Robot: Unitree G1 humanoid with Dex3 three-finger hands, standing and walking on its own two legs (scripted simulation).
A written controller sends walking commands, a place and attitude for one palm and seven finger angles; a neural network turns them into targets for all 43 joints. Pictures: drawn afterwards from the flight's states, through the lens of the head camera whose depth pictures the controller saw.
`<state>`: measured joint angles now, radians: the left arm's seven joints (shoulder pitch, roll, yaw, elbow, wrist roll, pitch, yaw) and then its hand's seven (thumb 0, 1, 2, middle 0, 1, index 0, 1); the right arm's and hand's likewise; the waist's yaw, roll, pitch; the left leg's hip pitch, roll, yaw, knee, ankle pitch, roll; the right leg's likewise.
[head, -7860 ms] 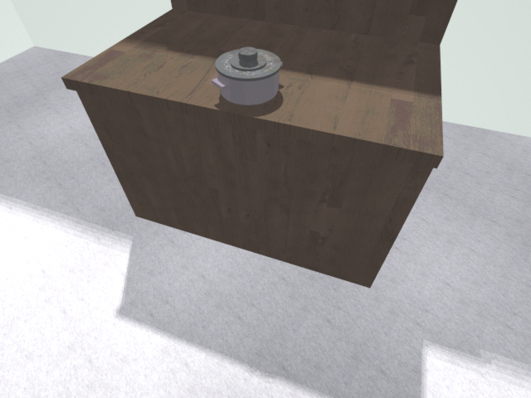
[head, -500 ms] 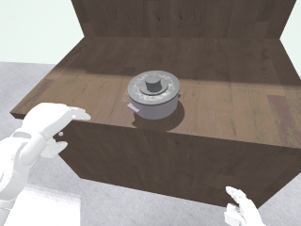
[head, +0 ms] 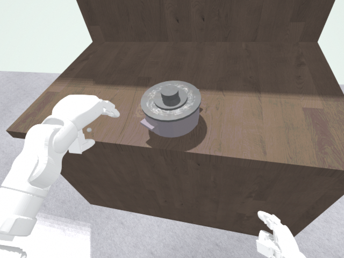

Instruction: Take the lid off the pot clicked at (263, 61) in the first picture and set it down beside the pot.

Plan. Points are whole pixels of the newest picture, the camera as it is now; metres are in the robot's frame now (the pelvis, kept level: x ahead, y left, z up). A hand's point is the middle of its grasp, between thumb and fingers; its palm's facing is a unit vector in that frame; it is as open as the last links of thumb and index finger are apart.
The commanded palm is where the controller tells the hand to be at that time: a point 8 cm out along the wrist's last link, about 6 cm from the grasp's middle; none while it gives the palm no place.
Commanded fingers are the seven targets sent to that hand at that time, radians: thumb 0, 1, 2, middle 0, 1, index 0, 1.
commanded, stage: move the open hand above the knob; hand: left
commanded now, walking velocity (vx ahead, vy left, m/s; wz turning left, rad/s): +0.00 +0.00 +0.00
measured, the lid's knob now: (169, 92) +0.56 +0.06 +0.08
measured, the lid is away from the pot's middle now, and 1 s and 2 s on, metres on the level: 0.00 0.00 0.00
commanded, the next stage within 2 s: lower the open fingers around the knob in 1.98 s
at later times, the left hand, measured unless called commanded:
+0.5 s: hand (128, 108) +0.41 +0.14 +0.15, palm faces -0.21 +0.02 -0.98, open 10.1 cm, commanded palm +0.40 +0.14 +0.22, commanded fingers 0.00 -0.31 1.45 -0.83 -0.08 -0.83 -0.08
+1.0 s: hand (154, 89) +0.48 +0.08 +0.15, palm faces -0.25 +0.03 -0.97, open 10.1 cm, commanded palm +0.48 +0.09 +0.22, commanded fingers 0.00 -0.31 1.45 -0.83 -0.08 -0.83 -0.08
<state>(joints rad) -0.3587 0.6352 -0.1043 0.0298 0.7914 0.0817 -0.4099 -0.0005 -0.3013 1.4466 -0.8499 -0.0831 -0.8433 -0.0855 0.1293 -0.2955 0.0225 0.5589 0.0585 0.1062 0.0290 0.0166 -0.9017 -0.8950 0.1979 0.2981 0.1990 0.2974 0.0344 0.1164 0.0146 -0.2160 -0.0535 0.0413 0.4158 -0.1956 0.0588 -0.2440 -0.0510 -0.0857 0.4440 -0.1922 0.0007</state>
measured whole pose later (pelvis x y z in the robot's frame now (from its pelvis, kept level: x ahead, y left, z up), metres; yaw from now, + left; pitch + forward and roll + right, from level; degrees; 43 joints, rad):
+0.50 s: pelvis +0.01 -0.02 +0.00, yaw -1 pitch +1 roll +1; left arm -0.63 0.53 -0.25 0.28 0.83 0.16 -0.40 0.00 -0.30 1.45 -0.85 -0.08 -0.84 -0.09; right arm 0.16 -0.30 0.01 0.58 0.08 0.15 0.03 0.02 -0.90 -0.90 0.20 0.30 0.20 0.30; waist -0.01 0.11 0.00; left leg -0.23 -0.04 0.05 0.43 -0.22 0.04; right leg -0.28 -0.04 -0.08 0.49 -0.23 -0.02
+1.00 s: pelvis +0.02 -0.01 +0.00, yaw -1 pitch +4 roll +1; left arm -0.95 0.40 -0.33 0.67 0.87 0.21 -0.35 0.00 -0.30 1.45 -0.85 -0.08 -0.84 -0.09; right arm 0.20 -0.29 0.01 0.63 0.08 0.16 0.01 0.01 -0.90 -0.90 0.20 0.30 0.20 0.30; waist -0.05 0.09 -0.03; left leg -0.27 -0.04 0.06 0.43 -0.23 0.04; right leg -0.33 -0.04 -0.06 0.50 -0.24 -0.01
